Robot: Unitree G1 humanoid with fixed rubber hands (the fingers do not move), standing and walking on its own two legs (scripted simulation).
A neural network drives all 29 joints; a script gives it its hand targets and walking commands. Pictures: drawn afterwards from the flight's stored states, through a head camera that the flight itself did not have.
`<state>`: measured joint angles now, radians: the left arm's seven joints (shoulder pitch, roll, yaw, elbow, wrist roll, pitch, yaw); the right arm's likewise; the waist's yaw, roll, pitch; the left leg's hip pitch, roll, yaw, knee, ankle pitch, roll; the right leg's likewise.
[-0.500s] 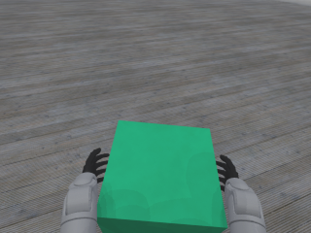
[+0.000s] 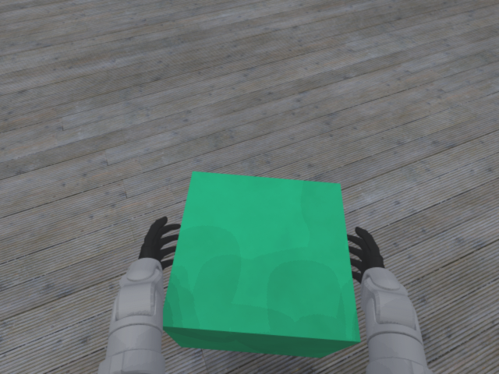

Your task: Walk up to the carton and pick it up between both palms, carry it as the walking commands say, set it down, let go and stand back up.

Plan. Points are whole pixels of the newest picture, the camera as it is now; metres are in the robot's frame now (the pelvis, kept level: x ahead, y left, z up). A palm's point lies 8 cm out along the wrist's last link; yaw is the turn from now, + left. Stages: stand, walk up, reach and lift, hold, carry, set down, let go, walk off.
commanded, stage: set down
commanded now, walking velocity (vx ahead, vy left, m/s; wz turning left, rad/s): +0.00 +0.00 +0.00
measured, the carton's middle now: (258, 267) +0.34 +0.01 -0.11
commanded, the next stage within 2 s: none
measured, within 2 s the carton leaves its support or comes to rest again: neither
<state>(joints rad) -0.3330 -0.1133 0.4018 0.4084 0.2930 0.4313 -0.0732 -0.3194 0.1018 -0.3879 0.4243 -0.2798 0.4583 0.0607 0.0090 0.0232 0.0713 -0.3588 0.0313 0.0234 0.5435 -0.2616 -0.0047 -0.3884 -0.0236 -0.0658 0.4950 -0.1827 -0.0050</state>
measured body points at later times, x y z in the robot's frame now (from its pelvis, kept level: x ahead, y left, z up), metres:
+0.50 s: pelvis -0.04 +0.00 -0.06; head +0.15 -0.02 +0.35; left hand +0.34 +0.19 -0.12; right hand +0.34 -0.18 -0.14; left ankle +0.01 +0.12 -0.73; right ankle +0.04 -0.12 -0.73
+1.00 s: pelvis -0.07 -0.01 -0.14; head +0.18 -0.02 +0.23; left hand +0.38 +0.18 -0.21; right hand +0.37 -0.19 -0.22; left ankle +0.01 +0.12 -0.73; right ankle +0.04 -0.12 -0.73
